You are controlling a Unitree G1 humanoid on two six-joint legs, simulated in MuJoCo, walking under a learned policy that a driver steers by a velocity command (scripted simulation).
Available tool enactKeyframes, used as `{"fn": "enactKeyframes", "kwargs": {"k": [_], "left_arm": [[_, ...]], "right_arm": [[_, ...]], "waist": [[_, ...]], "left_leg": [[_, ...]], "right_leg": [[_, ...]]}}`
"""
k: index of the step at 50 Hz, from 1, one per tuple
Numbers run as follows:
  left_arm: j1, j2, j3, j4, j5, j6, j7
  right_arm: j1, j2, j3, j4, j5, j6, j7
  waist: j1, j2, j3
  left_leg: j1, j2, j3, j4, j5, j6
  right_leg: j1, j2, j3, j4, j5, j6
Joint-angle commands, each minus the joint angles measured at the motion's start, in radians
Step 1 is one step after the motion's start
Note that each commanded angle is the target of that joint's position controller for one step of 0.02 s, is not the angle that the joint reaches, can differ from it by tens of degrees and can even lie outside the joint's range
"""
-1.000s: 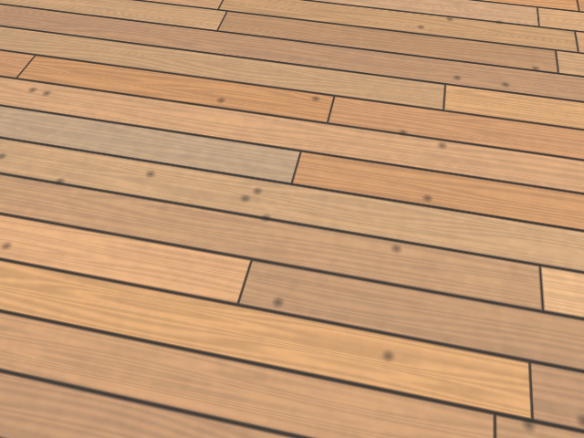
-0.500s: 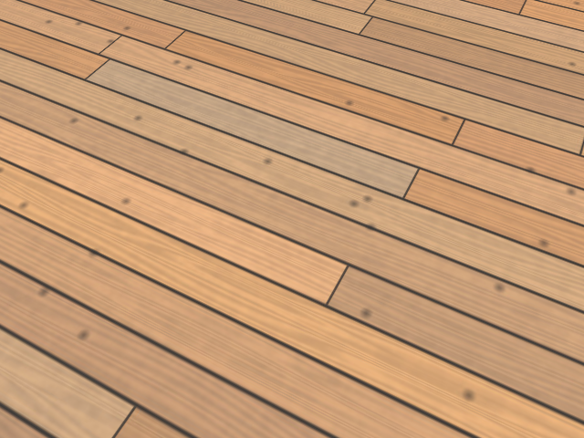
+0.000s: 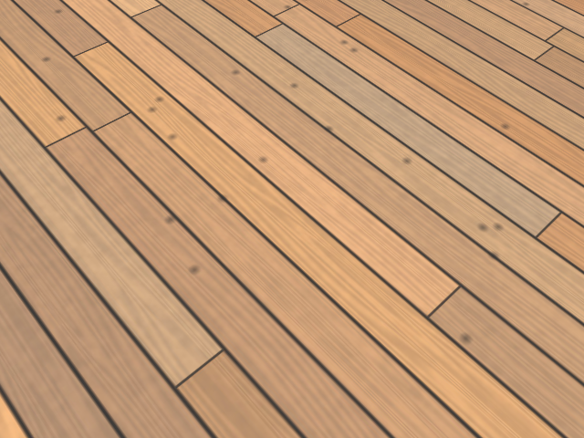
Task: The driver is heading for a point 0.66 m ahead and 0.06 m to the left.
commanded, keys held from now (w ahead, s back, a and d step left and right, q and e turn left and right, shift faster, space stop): q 0.22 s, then no key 0.06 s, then w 0.48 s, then no key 0.24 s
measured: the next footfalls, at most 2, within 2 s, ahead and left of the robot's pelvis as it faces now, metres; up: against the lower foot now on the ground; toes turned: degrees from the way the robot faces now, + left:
right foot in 0.42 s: +0.07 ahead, -0.12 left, +0.00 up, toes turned +14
left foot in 0.86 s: +0.27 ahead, +0.20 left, +0.00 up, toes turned +14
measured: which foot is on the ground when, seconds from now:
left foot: down 0.00-0.42, up 0.44-0.84, down 0.86-1.00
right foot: up 0.00-0.40, down 0.42-0.86, up 0.88-1.00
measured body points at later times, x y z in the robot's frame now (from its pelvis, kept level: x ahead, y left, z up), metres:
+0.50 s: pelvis +0.03 -0.01 +0.01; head +0.04 -0.03 +0.45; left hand +0.09 +0.28 -0.09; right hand +0.24 -0.24 -0.09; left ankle +0.00 +0.10 -0.70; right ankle +0.03 -0.12 -0.73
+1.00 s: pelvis +0.20 +0.09 +0.01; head +0.24 +0.11 +0.46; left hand +0.20 +0.38 -0.12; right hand +0.43 -0.12 -0.08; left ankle +0.23 +0.19 -0.73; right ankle +0.15 -0.07 -0.64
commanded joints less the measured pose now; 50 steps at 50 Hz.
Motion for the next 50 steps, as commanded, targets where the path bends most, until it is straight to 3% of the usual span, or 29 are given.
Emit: {"fn": "enactKeyframes", "kwargs": {"k": [1, 2, 3, 6, 9, 14, 17, 20, 21, 22, 23, 24, 25, 26, 28, 31, 34, 37, 39, 40, 41, 42, 43, 44, 45, 46, 47, 48, 50], "left_arm": [[-0.076, 0.116, 0.029, -0.104, -0.008, -0.015, 0.016], [-0.064, 0.118, 0.032, -0.088, -0.001, -0.011, 0.022], [-0.047, 0.118, 0.034, -0.084, 0.006, -0.009, 0.022], [-0.016, 0.089, 0.027, -0.069, -0.002, -0.013, 0.015], [-0.051, 0.069, 0.016, -0.08, -0.002, -0.015, 0.014], [-0.05, 0.069, 0.011, -0.079, -0.01, -0.023, 0.0], [-0.044, 0.069, 0.008, -0.087, -0.021, -0.037, -0.016], [0.032, 0.037, 0.001, -0.065, -0.02, -0.066, -0.031], [0.087, 0.058, 0.004, -0.055, -0.01, -0.076, -0.027], [0.172, 0.125, 0.014, -0.041, 0.008, -0.082, -0.021], [0.233, 0.215, 0.041, -0.009, 0.025, -0.09, -0.034], [0.193, 0.166, 0.03, -0.018, 0.01, -0.1, -0.03], [0.165, 0.121, 0.016, -0.02, -0.006, -0.102, -0.02], [0.155, 0.107, 0.01, -0.024, -0.013, -0.102, -0.013], [0.18, 0.091, 0.0, -0.016, -0.011, -0.101, -0.004], [0.223, 0.089, -0.003, -0.002, -0.013, -0.098, -0.002], [0.25, 0.116, 0.001, 0.012, -0.019, -0.09, -0.005], [0.29, 0.146, 0.006, 0.031, -0.029, -0.083, -0.012], [0.288, 0.157, 0.009, 0.041, -0.035, -0.075, -0.013], [0.274, 0.163, 0.01, 0.043, -0.035, -0.069, -0.011], [0.258, 0.16, 0.008, 0.042, -0.036, -0.064, -0.007], [0.264, 0.137, 0.0, 0.039, -0.03, -0.066, -0.004], [0.26, 0.077, -0.025, 0.002, 0.004, -0.07, -0.001], [0.389, -0.019, -0.056, -0.009, 0.005, -0.079, 0.001], [0.359, 0.103, -0.025, 0.021, -0.019, -0.082, 0.0], [0.288, 0.13, -0.015, 0.01, -0.036, -0.079, -0.005], [0.247, 0.112, -0.019, 0.01, -0.026, -0.076, -0.003], [0.219, 0.103, -0.017, 0.005, -0.013, -0.069, 0.001], [0.242, 0.061, -0.024, 0.017, -0.009, -0.047, 0.004]], "right_arm": [[0.041, -0.2, -0.056, -0.051, -0.007, -0.049, -0.006], [0.002, -0.171, -0.045, -0.056, 0.01, -0.046, -0.013], [-0.027, -0.166, -0.037, -0.06, 0.015, -0.042, -0.02], [-0.03, -0.157, -0.03, -0.061, 0.004, -0.036, -0.034], [-0.011, -0.17, -0.035, -0.051, 0.009, -0.032, -0.04], [-0.027, -0.174, -0.035, -0.049, 0.002, -0.021, -0.034], [-0.005, -0.158, -0.023, -0.031, 0.008, -0.02, -0.023], [-0.009, -0.12, -0.002, -0.013, 0.01, -0.026, -0.02], [-0.009, -0.081, 0.011, -0.013, 0.005, -0.033, -0.021], [-0.01, -0.022, 0.028, -0.025, 0.002, -0.042, -0.021], [-0.071, -0.082, 0.008, -0.076, 0.023, -0.061, -0.029], [-0.082, -0.147, -0.015, -0.063, 0.031, -0.074, -0.034], [-0.055, -0.151, -0.02, -0.04, 0.027, -0.08, -0.029], [-0.035, -0.135, -0.019, -0.023, 0.015, -0.083, -0.023], [-0.067, -0.091, -0.01, -0.021, 0.011, -0.1, -0.009], [-0.122, -0.034, 0.01, -0.026, 0.013, -0.115, 0.002], [-0.188, -0.003, 0.024, -0.038, 0.018, -0.126, 0.016], [-0.219, -0.021, 0.022, -0.041, 0.028, -0.132, 0.033], [-0.205, -0.044, 0.014, -0.042, 0.032, -0.136, 0.039], [-0.165, -0.06, 0.005, -0.032, 0.027, -0.137, 0.039], [-0.076, -0.086, -0.01, -0.003, 0.016, -0.137, 0.033], [0.035, -0.124, -0.027, 0.027, 0.007, -0.136, 0.023], [0.187, -0.189, -0.04, 0.046, -0.011, -0.131, 0.011], [0.198, -0.265, -0.047, 0.058, -0.025, -0.119, 0.011], [0.191, -0.173, -0.03, 0.056, -0.005, -0.113, 0.013], [0.123, -0.129, -0.012, 0.058, 0.002, -0.112, 0.013], [0.07, -0.1, -0.002, 0.061, 0.004, -0.112, 0.016], [0.022, -0.08, 0.004, 0.062, 0.005, -0.112, 0.018], [-0.033, -0.059, 0.012, 0.076, -0.011, -0.121, 0.018]], "waist": [[-0.041, 0.181, -0.132], [-0.027, 0.158, -0.121], [-0.009, 0.165, -0.12], [0.001, 0.167, -0.155], [-0.019, 0.171, -0.144], [-0.036, 0.194, -0.139], [-0.05, 0.204, -0.136], [0.008, 0.178, -0.09], [0.027, 0.127, -0.101], [0.035, -0.042, -0.117], [0.05, -0.197, -0.024], [0.043, -0.126, 0.053], [0.021, -0.114, 0.067], [0.013, -0.111, 0.046], [0.032, -0.092, 0.036], [0.063, -0.086, 0.016], [0.09, -0.097, 0.022], [0.1, -0.101, 0.031], [0.072, -0.109, 0.036], [0.037, -0.112, 0.013], [-0.019, -0.096, -0.049], [-0.074, -0.073, -0.141], [-0.126, 0.051, -0.305], [-0.052, 0.356, -0.432], [-0.092, 0.251, -0.411], [-0.075, 0.208, -0.275], [-0.052, 0.131, -0.22], [-0.028, 0.103, -0.174], [0.023, 0.126, -0.16]], "left_leg": [[0.251, 0.299, -0.384, -0.246, 0.483, 0.226], [0.233, 0.262, -0.35, -0.245, 0.443, 0.188], [0.196, 0.238, -0.327, -0.246, 0.47, 0.178], [0.194, 0.206, -0.31, -0.249, 0.464, 0.182], [0.212, 0.195, -0.349, -0.242, 0.379, 0.182], [0.149, 0.192, -0.409, -0.221, 0.284, 0.186], [0.098, 0.17, -0.461, -0.259, -0.088, 0.185], [-0.016, 0.113, -0.466, -0.245, -0.314, 0.133], [-0.097, 0.07, -0.424, -0.149, -0.329, 0.086], [-0.24, -0.05, -0.241, 0.125, -0.308, 0.012], [-0.429, -0.102, -0.149, 0.301, -0.339, -0.019], [-0.491, -0.036, -0.194, 0.414, -0.255, -0.028], [-0.514, -0.015, -0.183, 0.445, -0.171, -0.034], [-0.519, 0.008, -0.147, 0.454, -0.112, -0.042], [-0.504, 0.046, -0.096, 0.435, 0.016, -0.058], [-0.445, 0.062, -0.028, 0.312, 0.123, -0.079], [-0.322, 0.051, 0.01, 0.112, 0.18, -0.086], [-0.23, 0.034, 0.03, 0.003, 0.192, -0.072], [-0.179, 0.028, 0.018, -0.052, 0.188, -0.04], [-0.112, 0.011, 0.024, -0.086, 0.197, -0.022], [0.024, -0.013, 0.039, -0.137, 0.24, 0.004], [0.211, -0.002, 0.032, -0.16, 0.322, 0.032], [0.504, 0.192, -0.165, -0.105, 0.549, 0.091], [0.697, 0.451, -0.565, -0.168, 0.635, 0.274], [0.611, 0.418, -0.567, -0.209, 0.625, 0.28], [0.51, 0.376, -0.395, -0.2, 0.697, 0.247], [0.421, 0.317, -0.303, -0.208, 0.753, 0.218], [0.332, 0.283, -0.249, -0.232, 0.765, 0.199], [0.177, 0.242, -0.167, -0.288, 0.787, 0.19]], "right_leg": [[-0.296, 0.036, 0.106, 0.298, -0.006, -0.008], [-0.287, 0.028, 0.113, 0.27, 0.058, -0.006], [-0.25, 0.041, 0.109, 0.268, 0.113, 0.002], [-0.199, 0.072, 0.102, 0.215, 0.192, 0.019], [-0.189, 0.087, 0.114, 0.053, 0.203, 0.029], [-0.067, 0.096, 0.114, -0.118, 0.174, 0.02], [0.019, 0.105, 0.08, -0.217, 0.158, -0.011], [0.22, 0.108, 0.046, -0.466, 0.254, -0.07], [0.332, 0.028, 0.13, -0.503, 0.23, -0.105], [0.428, -0.144, 0.365, -0.592, 0.056, -0.183], [0.368, -0.294, 0.701, -0.728, -0.135, -0.328], [0.34, -0.302, 0.707, -0.743, -0.217, -0.35], [0.356, -0.252, 0.618, -0.737, -0.182, -0.313], [0.387, -0.21, 0.543, -0.737, -0.121, -0.28], [0.393, -0.161, 0.422, -0.754, 0.055, -0.256], [0.379, -0.117, 0.288, -0.767, 0.251, -0.254], [0.328, -0.1, 0.207, -0.766, 0.361, -0.248], [0.316, -0.132, 0.2, -0.751, 0.402, -0.252], [0.34, -0.161, 0.212, -0.72, 0.499, -0.236], [0.354, -0.159, 0.197, -0.664, 0.652, -0.216], [0.356, -0.125, 0.153, -0.547, 0.855, -0.186], [0.309, -0.076, 0.107, -0.387, 0.938, -0.148], [0.127, -0.019, 0.077, -0.114, 0.641, -0.095], [-0.149, 0.137, 0.071, 0.212, -0.063, -0.027], [-0.18, 0.105, 0.173, 0.337, -0.095, -0.016], [-0.233, 0.065, 0.147, 0.366, -0.048, -0.02], [-0.226, 0.029, 0.125, 0.326, 0.005, -0.02], [-0.205, 0.006, 0.115, 0.268, 0.057, -0.017], [-0.058, -0.004, 0.106, 0.179, 0.138, -0.005]]}}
